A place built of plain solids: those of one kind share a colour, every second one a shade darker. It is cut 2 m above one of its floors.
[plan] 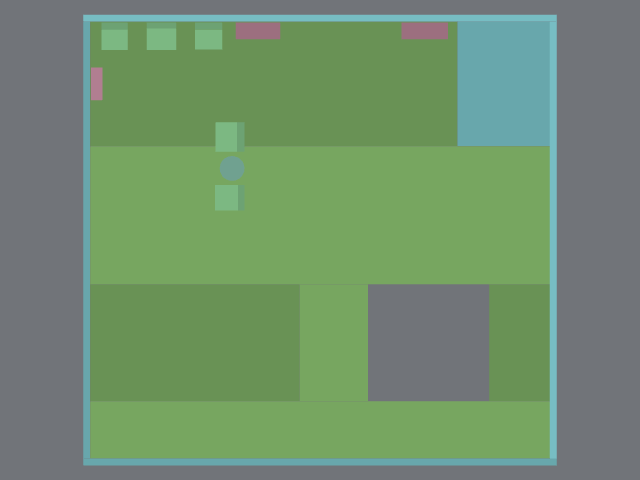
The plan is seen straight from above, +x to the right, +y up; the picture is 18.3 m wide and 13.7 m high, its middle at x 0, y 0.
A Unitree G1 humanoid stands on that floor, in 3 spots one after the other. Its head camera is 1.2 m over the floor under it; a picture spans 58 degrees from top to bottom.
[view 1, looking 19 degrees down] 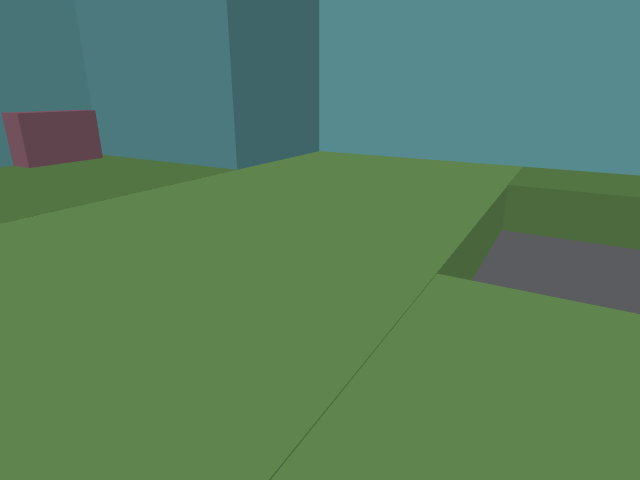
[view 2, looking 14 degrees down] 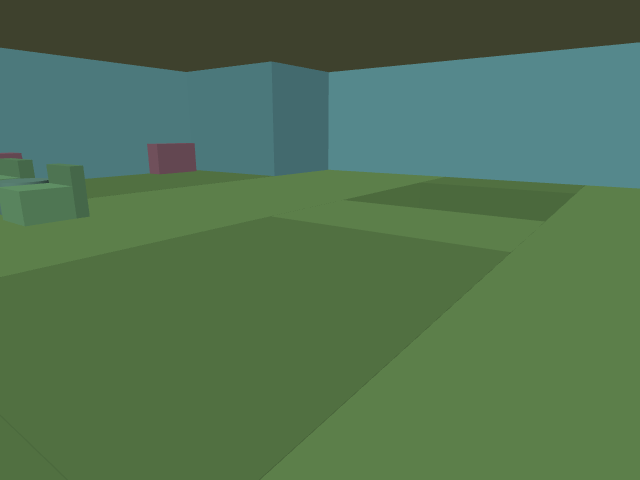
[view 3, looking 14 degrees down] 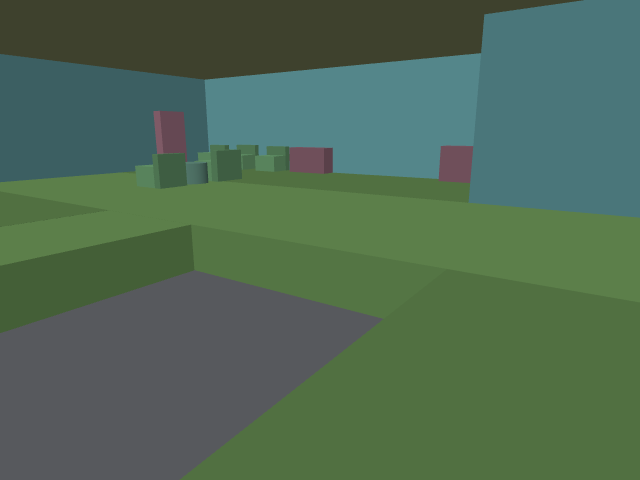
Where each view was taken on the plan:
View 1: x -1.44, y -1.95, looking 30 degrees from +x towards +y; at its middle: floor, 3.69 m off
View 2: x -5.21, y -5.53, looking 36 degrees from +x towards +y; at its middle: floor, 4.96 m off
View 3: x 5.97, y -5.00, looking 124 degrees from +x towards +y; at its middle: floor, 4.96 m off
